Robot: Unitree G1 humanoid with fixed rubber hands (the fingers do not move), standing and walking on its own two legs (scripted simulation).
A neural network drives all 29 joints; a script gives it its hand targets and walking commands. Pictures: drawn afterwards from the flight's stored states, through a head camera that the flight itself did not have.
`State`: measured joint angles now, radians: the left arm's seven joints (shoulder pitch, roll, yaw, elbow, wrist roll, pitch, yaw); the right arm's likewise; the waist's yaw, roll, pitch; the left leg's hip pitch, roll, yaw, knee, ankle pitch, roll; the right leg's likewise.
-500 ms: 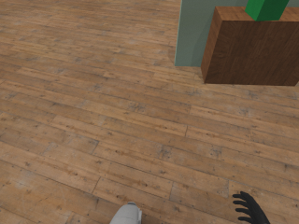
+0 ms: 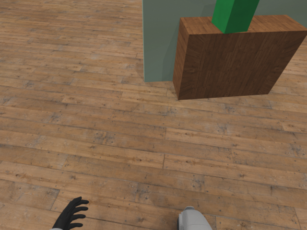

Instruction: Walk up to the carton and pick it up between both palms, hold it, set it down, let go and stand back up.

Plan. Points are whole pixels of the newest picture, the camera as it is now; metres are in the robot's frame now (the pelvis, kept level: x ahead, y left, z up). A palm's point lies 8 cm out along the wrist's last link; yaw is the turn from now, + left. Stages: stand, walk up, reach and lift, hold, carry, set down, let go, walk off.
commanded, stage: walk up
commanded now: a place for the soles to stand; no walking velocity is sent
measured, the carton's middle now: (233, 10) +1.44 -0.65 -0.01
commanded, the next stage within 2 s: none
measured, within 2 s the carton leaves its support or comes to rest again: neither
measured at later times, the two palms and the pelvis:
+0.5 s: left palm (102, 223) +0.17 +0.15 -0.11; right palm (237, 124) +0.46 -0.33 -0.06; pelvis +0.25 -0.12 +0.00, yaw +3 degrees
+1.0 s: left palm (142, 97) +0.65 +0.03 -0.09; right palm (276, 127) +0.47 -0.50 -0.10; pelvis +0.48 -0.21 -0.01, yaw +1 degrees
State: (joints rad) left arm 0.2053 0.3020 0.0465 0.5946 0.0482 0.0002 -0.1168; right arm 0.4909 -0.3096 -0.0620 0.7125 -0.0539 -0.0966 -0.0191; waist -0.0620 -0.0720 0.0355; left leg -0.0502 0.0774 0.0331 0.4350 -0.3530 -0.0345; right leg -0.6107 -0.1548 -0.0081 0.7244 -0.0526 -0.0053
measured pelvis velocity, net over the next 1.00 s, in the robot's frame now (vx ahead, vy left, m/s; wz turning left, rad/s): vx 0.48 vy -0.21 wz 0.01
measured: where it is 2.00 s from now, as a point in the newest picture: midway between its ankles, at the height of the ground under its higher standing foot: (201, 141)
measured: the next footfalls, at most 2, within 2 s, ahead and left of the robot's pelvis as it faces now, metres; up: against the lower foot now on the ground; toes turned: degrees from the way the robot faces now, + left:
right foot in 0.08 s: +0.21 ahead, -0.18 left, +0.00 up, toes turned -6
left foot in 0.58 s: +0.43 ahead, -0.02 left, +0.00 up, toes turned +7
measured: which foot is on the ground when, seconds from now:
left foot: down 0.00-0.06, up 0.08-0.56, down 0.58-1.00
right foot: up 0.00-0.06, down 0.08-0.58, up 0.60-0.98, down 1.00-1.00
